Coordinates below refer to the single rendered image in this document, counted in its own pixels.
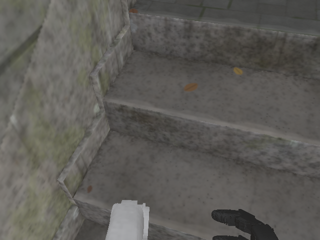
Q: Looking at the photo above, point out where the right robot hand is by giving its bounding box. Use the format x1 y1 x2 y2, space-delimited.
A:
211 209 279 240

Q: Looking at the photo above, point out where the left robot thigh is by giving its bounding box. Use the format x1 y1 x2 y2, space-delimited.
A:
105 200 150 240

